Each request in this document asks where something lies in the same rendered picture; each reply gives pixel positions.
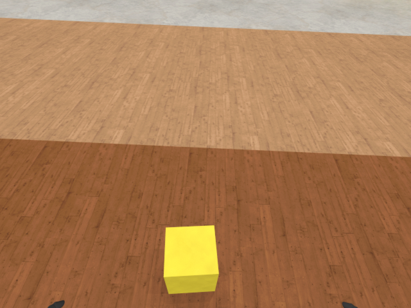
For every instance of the carton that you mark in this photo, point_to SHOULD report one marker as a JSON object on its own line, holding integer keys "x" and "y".
{"x": 190, "y": 259}

